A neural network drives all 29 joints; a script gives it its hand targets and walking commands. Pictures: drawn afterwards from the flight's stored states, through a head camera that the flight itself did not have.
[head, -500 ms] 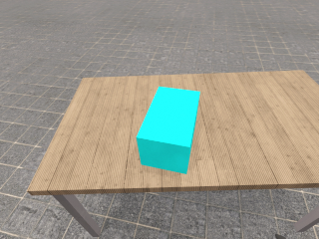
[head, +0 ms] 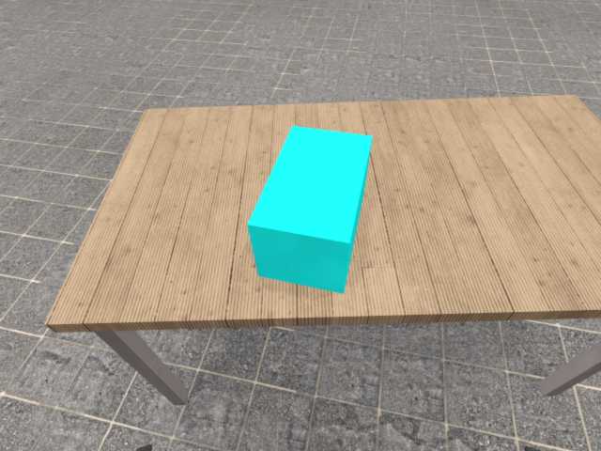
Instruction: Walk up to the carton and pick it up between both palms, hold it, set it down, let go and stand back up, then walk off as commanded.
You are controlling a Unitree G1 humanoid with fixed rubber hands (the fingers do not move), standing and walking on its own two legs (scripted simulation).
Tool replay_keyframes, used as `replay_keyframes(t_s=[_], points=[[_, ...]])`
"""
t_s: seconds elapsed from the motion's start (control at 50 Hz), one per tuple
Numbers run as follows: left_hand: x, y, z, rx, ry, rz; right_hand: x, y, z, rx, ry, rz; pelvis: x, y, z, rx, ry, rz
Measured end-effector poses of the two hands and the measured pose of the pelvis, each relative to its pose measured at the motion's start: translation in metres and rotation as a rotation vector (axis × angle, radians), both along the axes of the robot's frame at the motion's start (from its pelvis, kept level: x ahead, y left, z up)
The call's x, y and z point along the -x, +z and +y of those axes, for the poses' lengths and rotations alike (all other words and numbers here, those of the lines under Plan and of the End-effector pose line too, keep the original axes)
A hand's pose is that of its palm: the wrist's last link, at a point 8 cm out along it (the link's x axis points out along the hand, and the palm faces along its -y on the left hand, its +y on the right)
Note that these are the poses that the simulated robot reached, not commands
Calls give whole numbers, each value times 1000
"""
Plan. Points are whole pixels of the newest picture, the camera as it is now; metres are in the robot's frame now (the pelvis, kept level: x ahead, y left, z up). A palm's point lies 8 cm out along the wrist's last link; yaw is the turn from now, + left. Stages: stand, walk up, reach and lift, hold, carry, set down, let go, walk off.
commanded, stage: walk off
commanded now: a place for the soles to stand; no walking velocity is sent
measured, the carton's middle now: (316, 204) +0.55 +0.01 -0.04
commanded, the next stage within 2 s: none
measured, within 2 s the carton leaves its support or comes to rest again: neither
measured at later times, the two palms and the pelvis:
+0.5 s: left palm out of the picture -0.03 +0.23 -0.10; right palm out of the picture -0.04 -0.39 -0.12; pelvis -0.13 -0.06 -0.01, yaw +3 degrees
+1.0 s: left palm out of the picture -0.22 +0.30 -0.16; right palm out of the picture -0.27 -0.29 -0.11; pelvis -0.32 +0.01 -0.03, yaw +1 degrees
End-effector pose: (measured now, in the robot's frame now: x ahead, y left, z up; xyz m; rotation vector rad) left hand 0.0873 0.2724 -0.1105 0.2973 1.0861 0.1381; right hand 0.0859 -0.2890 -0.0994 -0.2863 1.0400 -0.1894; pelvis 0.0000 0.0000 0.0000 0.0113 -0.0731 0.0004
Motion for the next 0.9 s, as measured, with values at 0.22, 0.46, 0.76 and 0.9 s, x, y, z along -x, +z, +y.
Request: replay_keyframes(t_s=[0.22,0.46,0.76,0.9], points=[[95,-2,-27,-99,24,143,72,-29,-69,24,-24,120,63,-13,-47,-57,-2,-33],[110,14,-40,-114,40,48,116,-21,-99,73,17,189,117,-5,-63,-48,47,57],[194,-14,-5,-71,65,-50,213,-23,-57,75,11,124,217,-27,-27,11,48,-19],[249,-46,19,-14,58,-48,313,-27,-24,93,-42,167,289,-42,3,32,31,-66]])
